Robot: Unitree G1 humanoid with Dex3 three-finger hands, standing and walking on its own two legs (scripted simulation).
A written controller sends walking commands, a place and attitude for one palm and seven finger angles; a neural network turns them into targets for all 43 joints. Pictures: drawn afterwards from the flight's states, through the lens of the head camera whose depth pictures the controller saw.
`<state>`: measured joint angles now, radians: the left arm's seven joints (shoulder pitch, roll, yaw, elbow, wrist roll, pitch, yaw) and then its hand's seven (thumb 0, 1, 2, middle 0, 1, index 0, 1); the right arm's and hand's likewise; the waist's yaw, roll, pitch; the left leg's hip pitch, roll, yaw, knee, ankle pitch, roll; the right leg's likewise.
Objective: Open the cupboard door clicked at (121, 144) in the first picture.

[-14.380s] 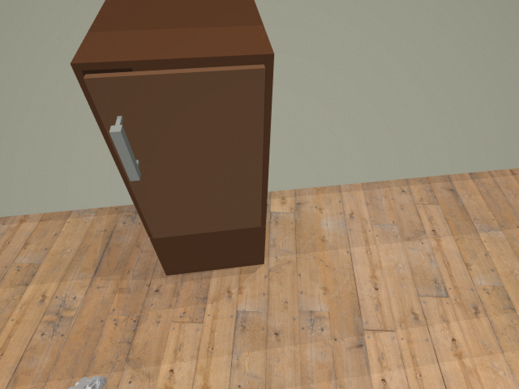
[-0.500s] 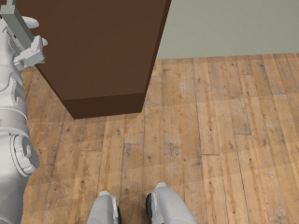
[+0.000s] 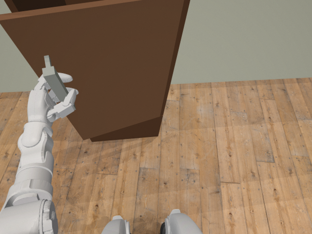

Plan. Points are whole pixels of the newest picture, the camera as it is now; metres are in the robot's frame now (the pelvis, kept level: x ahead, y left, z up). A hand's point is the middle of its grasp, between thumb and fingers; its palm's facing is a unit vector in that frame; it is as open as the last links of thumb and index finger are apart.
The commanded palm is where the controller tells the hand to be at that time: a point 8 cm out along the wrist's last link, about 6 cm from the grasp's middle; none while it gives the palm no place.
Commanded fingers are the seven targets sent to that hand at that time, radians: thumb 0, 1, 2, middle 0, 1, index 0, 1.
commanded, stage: pull the door open along its arc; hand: left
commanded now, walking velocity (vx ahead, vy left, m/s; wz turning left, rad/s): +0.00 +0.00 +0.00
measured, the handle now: (60, 85) +0.49 +0.23 +0.04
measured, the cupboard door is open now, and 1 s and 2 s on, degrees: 14 50 52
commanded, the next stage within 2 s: open thumb and fingers to let go in 0.48 s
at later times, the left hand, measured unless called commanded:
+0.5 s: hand (127, 155) +0.30 +0.05 +0.04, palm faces +0.38 -0.92 +0.00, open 6.5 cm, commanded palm +0.24 +0.12 +0.04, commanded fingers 0.00 0.90 0.90 -0.40 -1.35 -0.40 -1.35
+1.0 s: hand (132, 153) +0.30 +0.04 +0.04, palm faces +0.45 -0.89 -0.02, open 10.5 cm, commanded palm +0.25 +0.09 +0.04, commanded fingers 0.00 -0.50 0.30 -0.30 -1.20 -0.30 -1.20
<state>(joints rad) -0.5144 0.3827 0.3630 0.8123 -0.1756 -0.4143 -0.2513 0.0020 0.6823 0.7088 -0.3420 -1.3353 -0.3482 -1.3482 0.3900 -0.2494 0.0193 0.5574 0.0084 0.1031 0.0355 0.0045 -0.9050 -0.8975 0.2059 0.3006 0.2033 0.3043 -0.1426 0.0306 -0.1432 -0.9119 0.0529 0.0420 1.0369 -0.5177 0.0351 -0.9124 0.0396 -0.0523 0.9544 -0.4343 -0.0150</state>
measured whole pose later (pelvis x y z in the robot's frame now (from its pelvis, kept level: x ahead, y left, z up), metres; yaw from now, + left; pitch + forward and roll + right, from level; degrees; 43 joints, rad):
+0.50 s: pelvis +0.00 -0.04 +0.00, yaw +3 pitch +15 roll +1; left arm 0.07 -0.10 -0.13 0.25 0.08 -0.34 0.50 0.03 0.61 0.67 -0.32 -1.30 -0.36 -1.33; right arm 0.20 -0.14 0.02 0.53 -0.06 0.04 0.05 0.01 -0.91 -0.90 0.20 0.30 0.20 0.30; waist -0.03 0.01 -0.16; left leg -0.74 0.03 0.02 0.99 -0.50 -0.02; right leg -0.78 0.02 -0.07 1.00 -0.48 -0.07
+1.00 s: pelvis -0.02 -0.07 +0.00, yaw +6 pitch +15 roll +3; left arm -0.05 -0.08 -0.10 0.36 0.05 -0.39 0.54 0.01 0.00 0.51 -0.34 -1.26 -0.36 -1.25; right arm 0.19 -0.20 -0.02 0.63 -0.07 -0.01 0.00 0.01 -0.91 -0.90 0.20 0.30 0.20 0.30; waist -0.03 0.02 -0.14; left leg -0.79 0.01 -0.04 0.99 -0.46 -0.04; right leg -0.81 0.00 -0.12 1.03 -0.48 -0.11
